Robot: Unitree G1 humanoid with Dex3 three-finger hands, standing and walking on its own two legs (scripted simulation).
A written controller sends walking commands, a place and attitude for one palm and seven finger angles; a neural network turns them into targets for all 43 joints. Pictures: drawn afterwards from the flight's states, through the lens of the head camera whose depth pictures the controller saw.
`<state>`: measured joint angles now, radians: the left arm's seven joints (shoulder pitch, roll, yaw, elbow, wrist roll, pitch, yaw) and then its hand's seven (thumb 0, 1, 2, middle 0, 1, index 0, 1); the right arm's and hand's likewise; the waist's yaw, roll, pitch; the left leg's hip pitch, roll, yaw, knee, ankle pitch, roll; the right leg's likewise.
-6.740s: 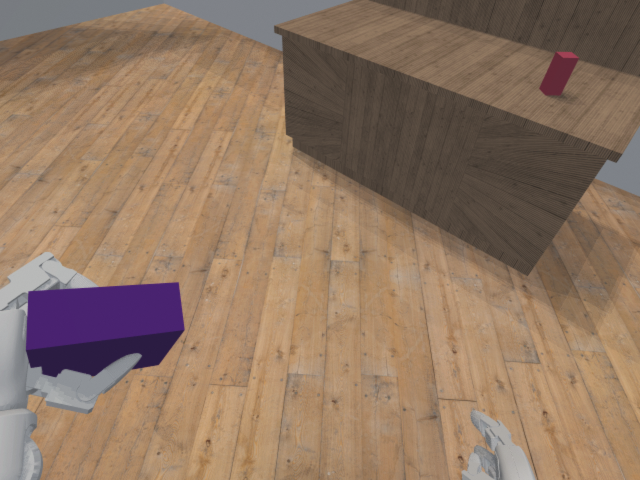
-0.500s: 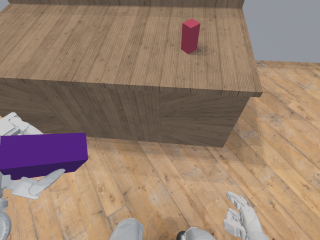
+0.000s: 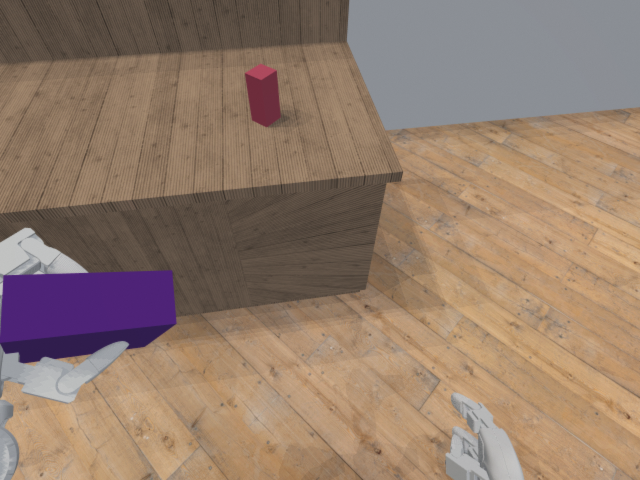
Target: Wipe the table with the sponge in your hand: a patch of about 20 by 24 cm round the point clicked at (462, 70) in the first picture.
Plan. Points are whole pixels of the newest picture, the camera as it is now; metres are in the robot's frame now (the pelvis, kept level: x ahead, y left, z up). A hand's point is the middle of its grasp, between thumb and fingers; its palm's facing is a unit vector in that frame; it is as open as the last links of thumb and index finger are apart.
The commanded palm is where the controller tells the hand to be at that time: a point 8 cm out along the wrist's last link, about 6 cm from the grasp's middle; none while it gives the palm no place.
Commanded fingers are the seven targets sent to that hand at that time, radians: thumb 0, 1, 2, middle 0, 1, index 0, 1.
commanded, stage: turn to face it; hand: left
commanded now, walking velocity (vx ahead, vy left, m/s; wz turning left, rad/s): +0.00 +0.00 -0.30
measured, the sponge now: (112, 316) +0.22 +0.22 +0.15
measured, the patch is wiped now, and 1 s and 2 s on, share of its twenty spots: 0.00 0.00 0.00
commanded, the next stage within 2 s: take the last steps up to it in 0.16 s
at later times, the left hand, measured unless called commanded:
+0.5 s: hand (111, 342) +0.19 +0.20 +0.17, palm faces +0.31 -0.84 -0.45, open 9.2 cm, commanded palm +0.15 +0.24 +0.18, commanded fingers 0.00 0.10 1.30 -1.20 -1.60 -1.20 -1.60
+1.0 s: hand (103, 289) +0.24 +0.23 +0.17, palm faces +0.35 -0.82 -0.45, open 9.2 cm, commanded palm +0.18 +0.27 +0.18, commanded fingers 0.00 0.10 1.30 -1.20 -1.60 -1.20 -1.60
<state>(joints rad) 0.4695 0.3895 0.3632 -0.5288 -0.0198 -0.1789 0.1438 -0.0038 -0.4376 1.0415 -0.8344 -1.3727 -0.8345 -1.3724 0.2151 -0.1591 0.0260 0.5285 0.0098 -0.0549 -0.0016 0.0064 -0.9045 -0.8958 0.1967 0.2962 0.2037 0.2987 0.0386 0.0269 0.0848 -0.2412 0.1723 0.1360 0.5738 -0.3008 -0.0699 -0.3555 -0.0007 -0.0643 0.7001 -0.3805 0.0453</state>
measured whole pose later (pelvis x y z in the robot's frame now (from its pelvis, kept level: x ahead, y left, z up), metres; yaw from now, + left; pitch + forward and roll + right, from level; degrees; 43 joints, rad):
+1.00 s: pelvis +0.00 +0.00 +0.00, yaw -4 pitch -1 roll +2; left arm 0.43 0.38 0.37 -0.44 -0.01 -0.23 0.16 0.00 -0.44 1.04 -0.84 -1.37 -0.84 -1.37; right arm 0.20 -0.19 -0.03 0.62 0.01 -0.10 -0.06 0.01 -0.91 -0.90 0.20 0.30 0.20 0.30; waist 0.00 -0.01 0.06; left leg -0.28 0.05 0.13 0.56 -0.26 0.01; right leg -0.37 -0.07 -0.06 0.93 -0.52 0.01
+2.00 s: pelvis +0.20 +0.04 +0.01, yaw -4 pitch +0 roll +3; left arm 0.48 0.34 0.35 -0.44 -0.01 -0.24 0.15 0.00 -0.44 1.04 -0.84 -1.36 -0.84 -1.36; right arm 0.19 -0.23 -0.02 0.66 0.00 -0.07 -0.04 0.01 -0.91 -0.90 0.20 0.30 0.21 0.30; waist -0.01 -0.01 0.09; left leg -0.46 0.05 0.09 0.86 -0.33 -0.02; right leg -0.22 -0.11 -0.15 0.51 -0.29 -0.02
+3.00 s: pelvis +0.22 +0.12 +0.01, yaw -7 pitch -2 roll -1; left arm 0.40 0.40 0.36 -0.39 -0.02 -0.24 0.09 0.00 -0.43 1.04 -0.83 -1.37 -0.83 -1.37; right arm 0.25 -0.20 0.01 0.58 0.00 -0.17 -0.04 0.01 -0.90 -0.90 0.20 0.30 0.20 0.30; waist 0.04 -0.06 0.06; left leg -0.22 -0.04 0.05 0.47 -0.21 0.06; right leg -0.24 -0.02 -0.05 0.45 -0.18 0.00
